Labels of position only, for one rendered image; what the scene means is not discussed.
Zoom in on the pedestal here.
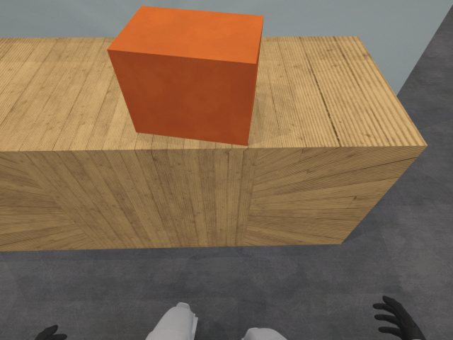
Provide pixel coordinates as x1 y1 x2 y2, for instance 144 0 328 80
0 36 427 251

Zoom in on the right robot hand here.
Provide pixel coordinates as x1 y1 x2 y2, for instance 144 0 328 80
373 296 426 340

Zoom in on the left robot hand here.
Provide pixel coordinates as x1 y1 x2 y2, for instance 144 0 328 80
35 325 67 340

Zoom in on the carton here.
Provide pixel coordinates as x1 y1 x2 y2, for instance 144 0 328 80
107 6 264 146

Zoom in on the robot left shin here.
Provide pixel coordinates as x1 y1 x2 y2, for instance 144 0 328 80
176 302 190 310

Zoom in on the robot left thigh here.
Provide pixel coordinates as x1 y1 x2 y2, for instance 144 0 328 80
145 307 198 340

